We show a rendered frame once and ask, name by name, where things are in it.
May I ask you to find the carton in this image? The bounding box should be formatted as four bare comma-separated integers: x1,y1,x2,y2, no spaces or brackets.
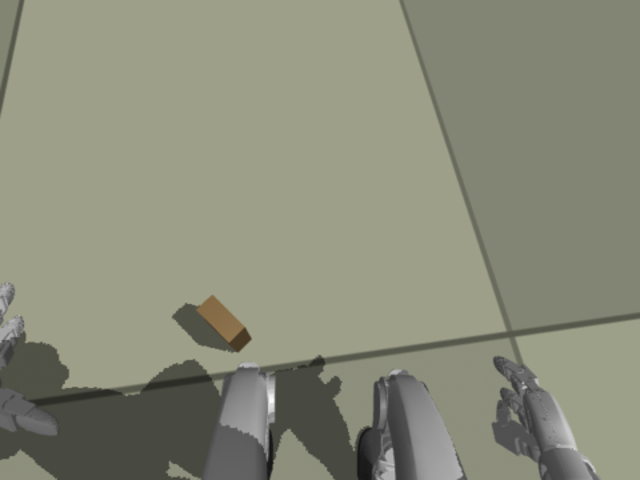
196,295,251,353

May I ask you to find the right robot arm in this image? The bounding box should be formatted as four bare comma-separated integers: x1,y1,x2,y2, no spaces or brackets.
538,448,602,480

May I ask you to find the left robot hand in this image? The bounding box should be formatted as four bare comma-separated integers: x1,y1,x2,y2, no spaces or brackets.
0,282,60,436

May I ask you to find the right robot hand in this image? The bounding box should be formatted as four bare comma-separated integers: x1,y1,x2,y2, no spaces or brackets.
492,356,578,463

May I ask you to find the right robot foot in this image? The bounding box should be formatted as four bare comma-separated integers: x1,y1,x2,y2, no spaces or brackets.
357,428,373,480

